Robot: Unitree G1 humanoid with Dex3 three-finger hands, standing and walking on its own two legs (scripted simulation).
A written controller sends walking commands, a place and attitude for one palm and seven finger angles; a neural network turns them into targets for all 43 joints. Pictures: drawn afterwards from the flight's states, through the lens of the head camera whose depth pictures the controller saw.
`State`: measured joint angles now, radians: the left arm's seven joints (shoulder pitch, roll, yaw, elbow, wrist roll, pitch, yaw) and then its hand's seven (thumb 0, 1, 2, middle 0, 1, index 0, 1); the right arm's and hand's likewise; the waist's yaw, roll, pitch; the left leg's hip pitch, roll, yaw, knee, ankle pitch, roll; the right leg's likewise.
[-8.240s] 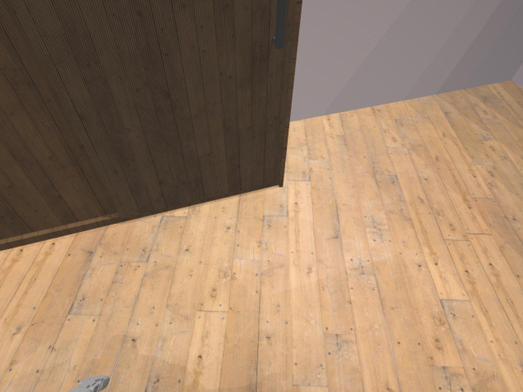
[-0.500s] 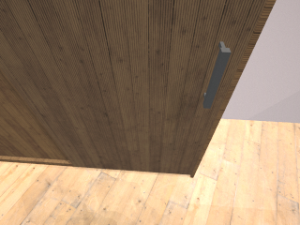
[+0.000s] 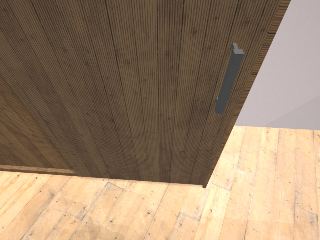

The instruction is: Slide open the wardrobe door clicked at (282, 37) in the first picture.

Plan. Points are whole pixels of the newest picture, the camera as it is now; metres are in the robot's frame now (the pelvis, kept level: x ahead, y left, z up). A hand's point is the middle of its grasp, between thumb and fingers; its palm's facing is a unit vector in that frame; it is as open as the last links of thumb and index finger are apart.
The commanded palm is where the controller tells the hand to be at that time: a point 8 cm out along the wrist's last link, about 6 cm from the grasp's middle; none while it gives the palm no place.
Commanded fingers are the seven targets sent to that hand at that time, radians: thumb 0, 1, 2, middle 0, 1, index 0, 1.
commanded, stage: look again from close up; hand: right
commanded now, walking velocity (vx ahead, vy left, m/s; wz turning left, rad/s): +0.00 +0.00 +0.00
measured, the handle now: (226, 81) +0.53 -0.17 +0.12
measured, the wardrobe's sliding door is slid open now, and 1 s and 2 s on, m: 0.00 0.00 0.00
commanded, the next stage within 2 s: shuffle to correct the standing spot in 0.12 s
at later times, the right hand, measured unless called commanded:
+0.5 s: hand out of the picture +0.00 -0.17 -0.19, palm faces +0.09 +0.99 -0.14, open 7.4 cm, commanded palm none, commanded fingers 0.00 -0.90 -0.90 0.20 0.30 0.20 0.30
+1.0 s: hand out of the picture +0.16 -0.20 -0.18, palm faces +0.05 +0.98 -0.22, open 7.3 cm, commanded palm none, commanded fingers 0.00 -0.90 -0.90 0.20 0.30 0.20 0.30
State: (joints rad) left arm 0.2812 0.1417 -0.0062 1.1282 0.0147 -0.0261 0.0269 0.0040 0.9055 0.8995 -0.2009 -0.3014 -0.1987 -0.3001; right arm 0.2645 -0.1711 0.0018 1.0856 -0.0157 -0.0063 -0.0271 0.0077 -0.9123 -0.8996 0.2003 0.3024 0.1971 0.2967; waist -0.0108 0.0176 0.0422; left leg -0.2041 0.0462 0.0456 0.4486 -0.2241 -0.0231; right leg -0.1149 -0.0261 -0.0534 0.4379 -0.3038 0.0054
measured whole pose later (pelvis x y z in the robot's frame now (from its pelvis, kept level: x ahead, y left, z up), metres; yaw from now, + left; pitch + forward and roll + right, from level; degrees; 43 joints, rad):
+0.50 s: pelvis +0.02 +0.00 -0.01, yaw -1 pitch +0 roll +2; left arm 0.35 0.14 0.00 1.11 0.03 -0.01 0.01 0.00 0.91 0.90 -0.20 -0.30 -0.20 -0.30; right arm 0.35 -0.14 -0.03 1.07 -0.02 -0.01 -0.01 0.01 -0.91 -0.90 0.20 0.30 0.20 0.30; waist -0.02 0.01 0.02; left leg -0.23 0.04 0.07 0.56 -0.33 -0.02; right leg -0.18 -0.04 -0.03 0.60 -0.43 0.00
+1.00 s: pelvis +0.09 -0.01 -0.01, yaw -3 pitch +0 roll -1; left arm 0.25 0.13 0.04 1.07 0.01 0.01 0.04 0.01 0.91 0.90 -0.20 -0.30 -0.20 -0.30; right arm 0.14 -0.18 -0.04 0.97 -0.03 0.00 -0.04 0.01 -0.92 -0.90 0.20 0.30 0.20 0.30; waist 0.02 0.04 0.11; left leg -0.34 0.07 0.10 0.57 -0.23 0.02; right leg -0.31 -0.01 -0.06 0.79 -0.48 0.02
